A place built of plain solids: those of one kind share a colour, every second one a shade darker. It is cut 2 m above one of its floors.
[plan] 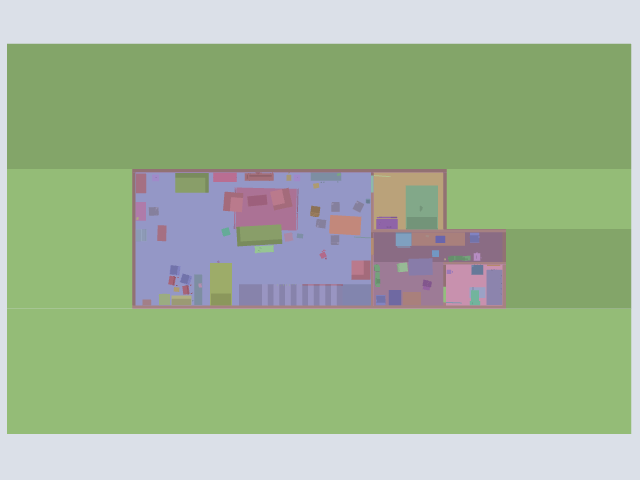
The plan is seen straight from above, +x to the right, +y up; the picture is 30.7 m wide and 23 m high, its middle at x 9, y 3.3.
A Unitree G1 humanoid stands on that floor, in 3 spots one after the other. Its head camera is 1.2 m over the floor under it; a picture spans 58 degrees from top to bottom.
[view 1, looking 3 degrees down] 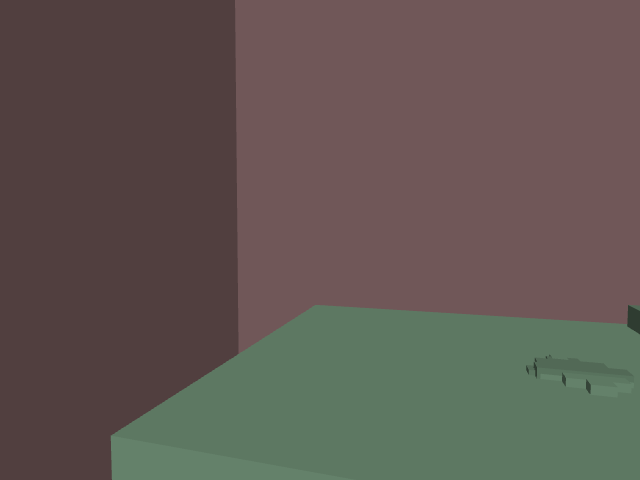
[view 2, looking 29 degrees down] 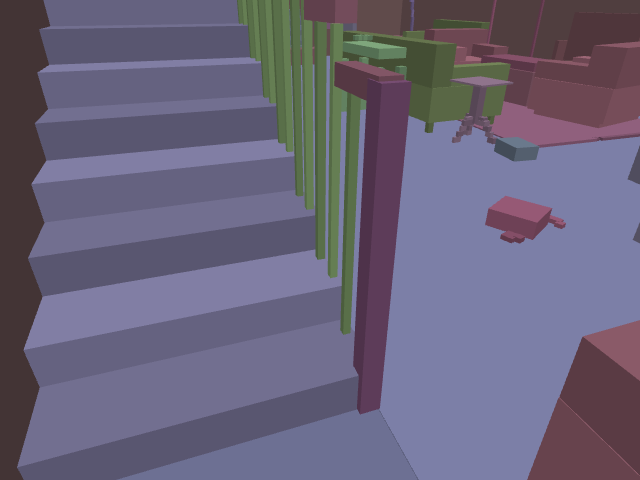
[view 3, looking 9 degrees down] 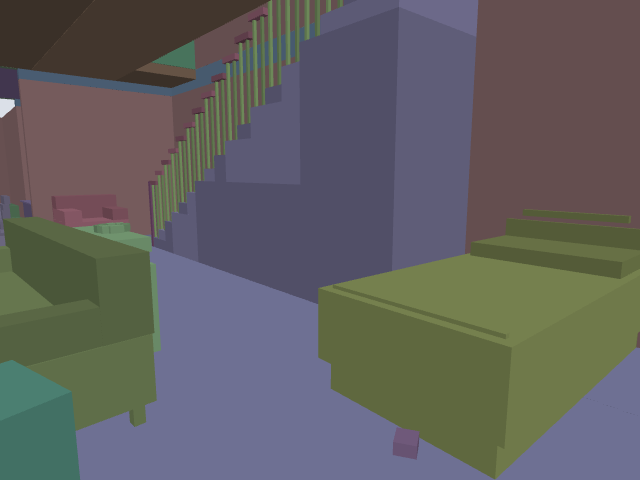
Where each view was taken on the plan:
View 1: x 12.32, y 5.17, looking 17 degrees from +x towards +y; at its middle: wall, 2.71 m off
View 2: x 10.98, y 0.67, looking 161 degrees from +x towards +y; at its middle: stair_bal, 1.65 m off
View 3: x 3.08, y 3.67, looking -41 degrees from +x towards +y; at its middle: stair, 3.85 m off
